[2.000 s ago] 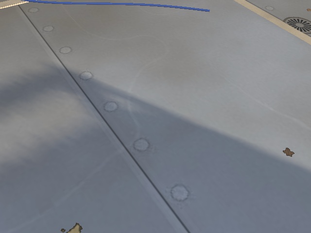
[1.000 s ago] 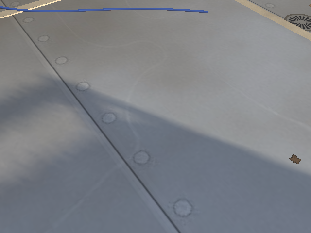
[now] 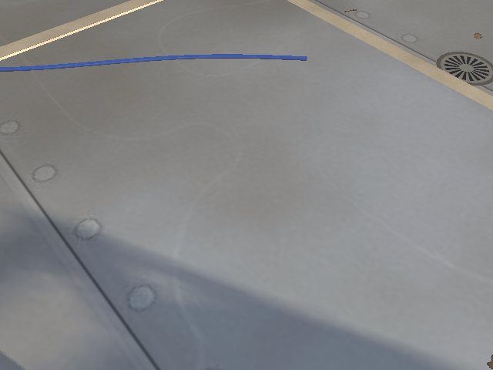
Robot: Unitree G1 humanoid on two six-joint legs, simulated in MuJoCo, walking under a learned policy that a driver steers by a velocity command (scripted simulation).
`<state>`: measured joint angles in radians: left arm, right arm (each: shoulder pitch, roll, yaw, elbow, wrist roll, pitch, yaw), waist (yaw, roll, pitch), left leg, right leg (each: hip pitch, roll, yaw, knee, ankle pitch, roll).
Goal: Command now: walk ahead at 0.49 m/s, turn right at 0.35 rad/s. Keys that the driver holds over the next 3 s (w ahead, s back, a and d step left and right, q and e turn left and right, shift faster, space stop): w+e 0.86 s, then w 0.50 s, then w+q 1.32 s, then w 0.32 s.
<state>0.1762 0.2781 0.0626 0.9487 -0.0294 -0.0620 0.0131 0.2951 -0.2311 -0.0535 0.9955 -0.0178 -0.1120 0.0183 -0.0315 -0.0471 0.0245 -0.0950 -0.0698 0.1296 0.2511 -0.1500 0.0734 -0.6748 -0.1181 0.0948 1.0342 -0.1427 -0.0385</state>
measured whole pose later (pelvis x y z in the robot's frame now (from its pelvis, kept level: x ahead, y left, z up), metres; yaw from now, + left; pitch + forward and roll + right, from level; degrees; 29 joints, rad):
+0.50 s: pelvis +0.28 -0.09 +0.00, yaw -16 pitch +1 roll +0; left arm 0.26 0.26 0.07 0.82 -0.01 -0.07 -0.02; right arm 0.13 -0.29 -0.06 0.81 0.00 -0.12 0.00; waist 0.02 0.02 0.05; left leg -0.57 0.09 -0.06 1.08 -0.32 -0.01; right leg -0.25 0.11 0.03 0.38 -0.15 -0.11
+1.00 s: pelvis +0.56 -0.12 +0.00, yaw -33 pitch +1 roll +2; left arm 0.24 0.30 0.07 0.72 -0.02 -0.03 0.01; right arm 0.28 -0.26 -0.06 0.83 -0.01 -0.11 0.02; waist -0.04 -0.05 0.02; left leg -0.20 -0.03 0.07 0.36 -0.18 0.03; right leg -0.59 -0.05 0.07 1.09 -0.31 -0.02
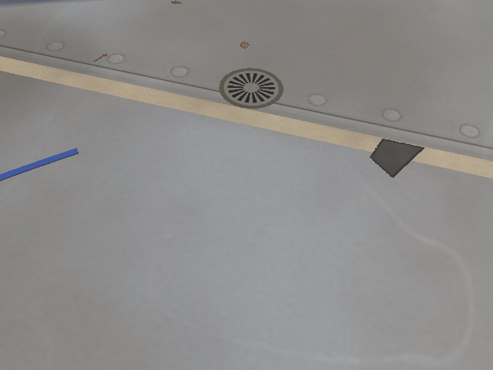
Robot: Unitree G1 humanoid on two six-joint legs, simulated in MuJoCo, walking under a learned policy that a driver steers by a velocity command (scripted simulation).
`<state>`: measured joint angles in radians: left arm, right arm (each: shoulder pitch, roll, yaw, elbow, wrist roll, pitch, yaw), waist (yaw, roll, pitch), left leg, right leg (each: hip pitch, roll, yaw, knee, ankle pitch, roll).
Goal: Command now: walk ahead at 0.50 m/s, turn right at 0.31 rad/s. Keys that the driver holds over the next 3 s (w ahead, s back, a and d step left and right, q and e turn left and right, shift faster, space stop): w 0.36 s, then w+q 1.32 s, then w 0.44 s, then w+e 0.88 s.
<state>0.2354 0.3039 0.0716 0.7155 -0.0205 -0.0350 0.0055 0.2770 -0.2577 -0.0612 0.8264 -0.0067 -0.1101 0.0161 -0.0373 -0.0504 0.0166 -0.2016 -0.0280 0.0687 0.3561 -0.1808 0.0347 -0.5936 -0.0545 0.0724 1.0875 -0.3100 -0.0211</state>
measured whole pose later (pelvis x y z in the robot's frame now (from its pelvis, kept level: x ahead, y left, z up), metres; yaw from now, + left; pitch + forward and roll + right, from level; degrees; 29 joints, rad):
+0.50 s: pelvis +0.26 -0.07 +0.00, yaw -1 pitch +1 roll -1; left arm 0.29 0.26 0.06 0.77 0.01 -0.09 -0.02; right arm 0.21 -0.31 -0.06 0.83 0.02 -0.06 0.01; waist 0.02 0.05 0.01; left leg -0.63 0.11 -0.04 1.07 -0.24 0.00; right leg -0.18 0.04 -0.08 0.32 -0.17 -0.06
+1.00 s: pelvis +0.53 +0.01 +0.00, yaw +16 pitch +2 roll +0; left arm 0.18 0.29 0.05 0.74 0.00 -0.11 0.00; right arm 0.27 -0.29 -0.07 0.73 0.01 -0.05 0.03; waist -0.02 -0.02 0.04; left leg -0.30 -0.11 -0.03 0.43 -0.16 0.10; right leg -0.53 -0.08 0.05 1.13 -0.36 0.02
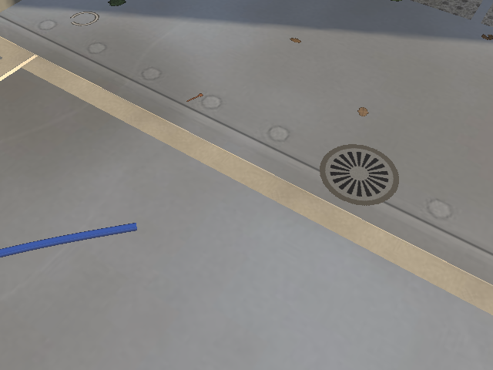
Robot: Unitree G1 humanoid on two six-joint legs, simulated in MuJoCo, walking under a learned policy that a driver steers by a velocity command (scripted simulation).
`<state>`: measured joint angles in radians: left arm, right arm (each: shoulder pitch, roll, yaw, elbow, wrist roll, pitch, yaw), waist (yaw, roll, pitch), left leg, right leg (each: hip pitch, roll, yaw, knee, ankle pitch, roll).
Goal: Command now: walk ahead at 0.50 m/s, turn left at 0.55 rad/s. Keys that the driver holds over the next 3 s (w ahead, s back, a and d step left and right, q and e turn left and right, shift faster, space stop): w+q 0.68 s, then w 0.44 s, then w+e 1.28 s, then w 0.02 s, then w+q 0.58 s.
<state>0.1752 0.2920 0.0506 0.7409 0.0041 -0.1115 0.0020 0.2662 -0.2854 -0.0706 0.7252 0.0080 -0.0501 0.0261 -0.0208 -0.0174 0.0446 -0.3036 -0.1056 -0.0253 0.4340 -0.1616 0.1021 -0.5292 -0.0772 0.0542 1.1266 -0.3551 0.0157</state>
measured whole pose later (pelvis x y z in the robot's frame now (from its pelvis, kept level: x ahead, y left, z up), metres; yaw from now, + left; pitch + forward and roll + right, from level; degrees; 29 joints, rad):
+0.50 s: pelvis +0.27 -0.05 +0.00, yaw +18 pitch +1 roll -2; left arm 0.26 0.26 0.06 0.76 0.01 -0.10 -0.01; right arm 0.27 -0.32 -0.08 0.66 0.03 -0.01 0.00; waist 0.03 0.06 0.02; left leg -0.58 0.05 -0.06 1.15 -0.31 0.00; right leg -0.21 0.02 -0.08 0.39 -0.20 -0.03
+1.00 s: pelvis +0.49 +0.12 +0.00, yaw +30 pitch +1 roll +0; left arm 0.20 0.31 0.05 0.81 -0.02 -0.09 -0.01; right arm 0.27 -0.27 -0.06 0.69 0.00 -0.05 0.03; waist -0.01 -0.03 0.05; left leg -0.26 -0.07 0.03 0.41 -0.17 0.08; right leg -0.53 -0.12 0.02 1.13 -0.32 0.00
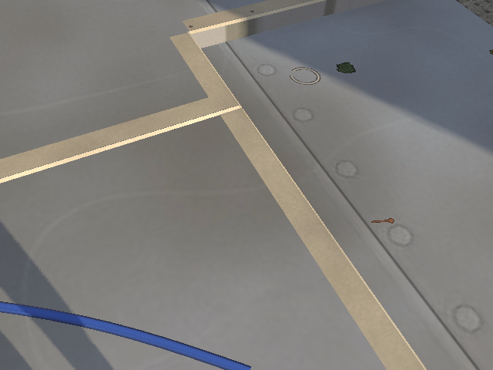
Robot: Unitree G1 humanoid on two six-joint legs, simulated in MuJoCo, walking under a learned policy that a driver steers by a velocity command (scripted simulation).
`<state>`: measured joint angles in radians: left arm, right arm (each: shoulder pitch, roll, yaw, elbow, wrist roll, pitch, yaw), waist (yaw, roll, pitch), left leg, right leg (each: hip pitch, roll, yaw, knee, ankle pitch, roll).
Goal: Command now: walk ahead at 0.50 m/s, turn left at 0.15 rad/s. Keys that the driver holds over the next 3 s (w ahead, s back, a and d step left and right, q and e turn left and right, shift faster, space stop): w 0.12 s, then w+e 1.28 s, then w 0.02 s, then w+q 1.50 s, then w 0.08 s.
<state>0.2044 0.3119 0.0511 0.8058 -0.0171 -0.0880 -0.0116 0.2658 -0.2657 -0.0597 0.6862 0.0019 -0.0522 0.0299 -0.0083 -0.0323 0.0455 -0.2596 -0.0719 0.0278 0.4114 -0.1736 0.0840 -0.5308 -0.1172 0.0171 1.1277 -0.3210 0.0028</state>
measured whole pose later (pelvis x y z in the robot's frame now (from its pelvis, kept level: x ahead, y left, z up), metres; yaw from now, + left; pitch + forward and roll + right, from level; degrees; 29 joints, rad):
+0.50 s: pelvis +0.29 -0.08 -0.01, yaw -9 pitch +2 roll +0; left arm 0.22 0.29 0.06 0.75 -0.01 -0.06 -0.04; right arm 0.25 -0.29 -0.05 0.75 0.00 -0.10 0.00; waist 0.01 0.02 0.04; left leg -0.42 0.03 -0.05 1.16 -0.37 0.01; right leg -0.36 0.09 0.02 0.48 -0.15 -0.09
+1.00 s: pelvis +0.57 -0.09 +0.00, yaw -26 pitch +1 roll +1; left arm 0.31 0.32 0.07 0.70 -0.03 -0.01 0.00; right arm 0.21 -0.26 -0.05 0.73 -0.01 -0.10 0.01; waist 0.00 -0.05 0.01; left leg -0.28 -0.02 0.04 0.45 -0.19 0.02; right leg -0.49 -0.01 0.07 1.17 -0.36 -0.01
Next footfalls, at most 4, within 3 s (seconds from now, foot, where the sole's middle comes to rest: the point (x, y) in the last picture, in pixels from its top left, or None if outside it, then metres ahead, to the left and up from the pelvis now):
0.36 right None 0.38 -0.16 -0.78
0.84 left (252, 293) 0.68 -0.01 -0.78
1.34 right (377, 277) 0.76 -0.40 -0.82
1.80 left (388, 189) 1.14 -0.53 -0.88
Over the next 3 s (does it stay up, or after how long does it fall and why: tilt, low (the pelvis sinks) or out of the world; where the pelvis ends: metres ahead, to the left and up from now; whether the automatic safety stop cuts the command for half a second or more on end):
stays up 1.47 -0.70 -0.10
